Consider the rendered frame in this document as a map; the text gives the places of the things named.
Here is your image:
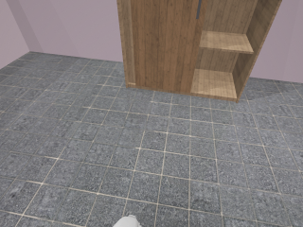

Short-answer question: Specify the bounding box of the robot left thigh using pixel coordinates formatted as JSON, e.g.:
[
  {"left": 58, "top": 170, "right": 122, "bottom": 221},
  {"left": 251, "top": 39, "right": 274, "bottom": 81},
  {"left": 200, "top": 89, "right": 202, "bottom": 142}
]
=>
[{"left": 113, "top": 217, "right": 142, "bottom": 227}]

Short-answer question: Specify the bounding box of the wardrobe door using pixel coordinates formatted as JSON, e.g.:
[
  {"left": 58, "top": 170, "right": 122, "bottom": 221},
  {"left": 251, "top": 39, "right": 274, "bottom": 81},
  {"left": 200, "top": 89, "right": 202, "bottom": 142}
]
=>
[
  {"left": 131, "top": 0, "right": 208, "bottom": 93},
  {"left": 121, "top": 0, "right": 135, "bottom": 83}
]

